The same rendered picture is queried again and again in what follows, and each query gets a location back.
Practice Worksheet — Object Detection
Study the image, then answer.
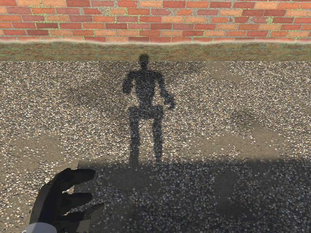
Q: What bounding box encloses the left robot forearm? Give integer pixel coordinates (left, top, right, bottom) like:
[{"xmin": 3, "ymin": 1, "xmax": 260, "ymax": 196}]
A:
[{"xmin": 21, "ymin": 222, "xmax": 57, "ymax": 233}]

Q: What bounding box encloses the robot left hand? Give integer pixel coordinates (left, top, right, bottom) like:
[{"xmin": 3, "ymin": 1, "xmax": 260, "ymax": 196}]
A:
[{"xmin": 29, "ymin": 168, "xmax": 105, "ymax": 233}]

